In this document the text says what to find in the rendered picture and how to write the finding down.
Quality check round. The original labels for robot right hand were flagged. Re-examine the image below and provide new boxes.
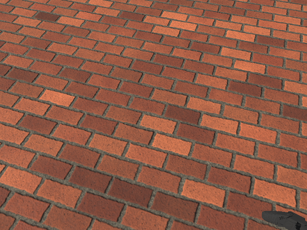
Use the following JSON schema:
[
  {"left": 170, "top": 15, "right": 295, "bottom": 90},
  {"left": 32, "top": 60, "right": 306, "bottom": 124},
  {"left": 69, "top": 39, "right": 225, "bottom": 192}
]
[{"left": 262, "top": 211, "right": 307, "bottom": 230}]

